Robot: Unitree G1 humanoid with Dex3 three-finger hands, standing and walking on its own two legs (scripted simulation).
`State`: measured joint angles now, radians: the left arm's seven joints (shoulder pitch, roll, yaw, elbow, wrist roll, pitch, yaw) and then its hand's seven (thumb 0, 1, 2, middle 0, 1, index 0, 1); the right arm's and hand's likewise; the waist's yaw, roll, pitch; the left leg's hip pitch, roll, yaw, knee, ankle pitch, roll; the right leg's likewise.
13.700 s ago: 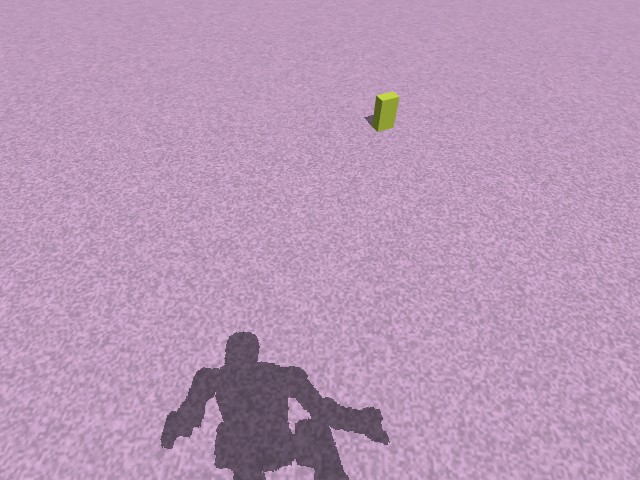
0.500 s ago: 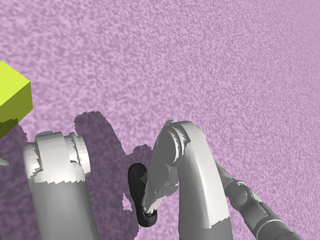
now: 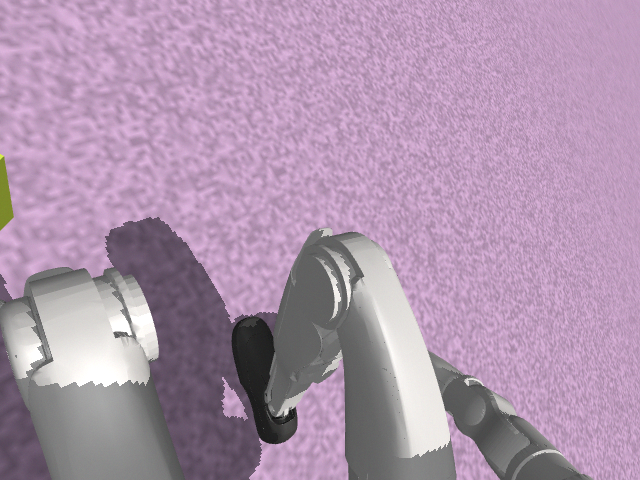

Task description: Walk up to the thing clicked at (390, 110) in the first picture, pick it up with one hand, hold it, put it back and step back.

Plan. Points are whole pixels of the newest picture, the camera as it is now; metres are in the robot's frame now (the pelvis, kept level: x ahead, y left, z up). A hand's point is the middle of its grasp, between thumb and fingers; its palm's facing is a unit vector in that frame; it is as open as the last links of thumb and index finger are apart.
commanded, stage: rest palm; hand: left
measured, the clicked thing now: out of the picture +0.42 +0.29 -0.18
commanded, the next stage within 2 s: close in 0.24 s
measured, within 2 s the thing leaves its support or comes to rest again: leaves its support in 1.44 s
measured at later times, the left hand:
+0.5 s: hand out of the picture +0.40 +0.30 -0.17, palm faces +0.38 -0.92 +0.03, open 16.2 cm
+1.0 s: hand out of the picture +0.41 +0.30 -0.16, palm faces +0.39 -0.92 +0.01, open 10.4 cm
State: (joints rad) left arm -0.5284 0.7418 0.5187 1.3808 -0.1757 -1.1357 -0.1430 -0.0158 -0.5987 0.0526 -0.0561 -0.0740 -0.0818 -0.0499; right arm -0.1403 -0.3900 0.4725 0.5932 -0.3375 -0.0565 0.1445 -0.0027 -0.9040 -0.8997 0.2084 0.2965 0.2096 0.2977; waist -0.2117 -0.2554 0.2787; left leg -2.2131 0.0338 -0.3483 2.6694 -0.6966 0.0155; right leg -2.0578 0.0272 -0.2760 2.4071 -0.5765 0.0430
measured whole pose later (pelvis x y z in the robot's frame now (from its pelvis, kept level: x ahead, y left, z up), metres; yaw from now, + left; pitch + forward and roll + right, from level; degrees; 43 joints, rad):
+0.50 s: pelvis +0.00 +0.00 +0.00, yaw -1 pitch +11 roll -18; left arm -0.57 0.78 0.50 1.40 -0.14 -1.14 -0.07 -0.01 -0.34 0.19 -0.12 -0.10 -0.10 -0.11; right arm -0.18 -0.38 0.50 0.57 -0.35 -0.02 0.14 0.00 -0.88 -0.90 0.21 0.30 0.21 0.30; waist -0.21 -0.28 0.29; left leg -2.21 0.04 -0.37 2.67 -0.71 0.02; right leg -2.05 0.04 -0.29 2.39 -0.58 0.05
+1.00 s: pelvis +0.00 +0.00 +0.00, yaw -1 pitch +11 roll -18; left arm -0.59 0.80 0.51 1.39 -0.12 -1.12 -0.03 0.00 0.14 0.53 -0.52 -0.51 -0.49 -0.52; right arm -0.16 -0.38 0.50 0.57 -0.35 0.00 0.15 0.00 -0.87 -0.90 0.21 0.30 0.21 0.30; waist -0.22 -0.28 0.31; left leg -2.21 0.05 -0.37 2.66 -0.70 0.02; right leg -2.05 0.05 -0.29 2.38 -0.56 0.05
